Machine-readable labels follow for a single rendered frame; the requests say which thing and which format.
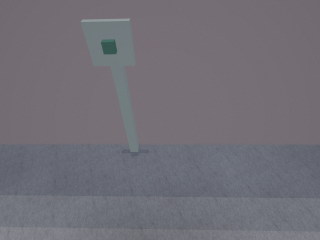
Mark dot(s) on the button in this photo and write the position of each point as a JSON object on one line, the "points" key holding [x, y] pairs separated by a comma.
{"points": [[109, 46]]}

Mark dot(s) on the panel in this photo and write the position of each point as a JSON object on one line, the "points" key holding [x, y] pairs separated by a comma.
{"points": [[120, 30]]}

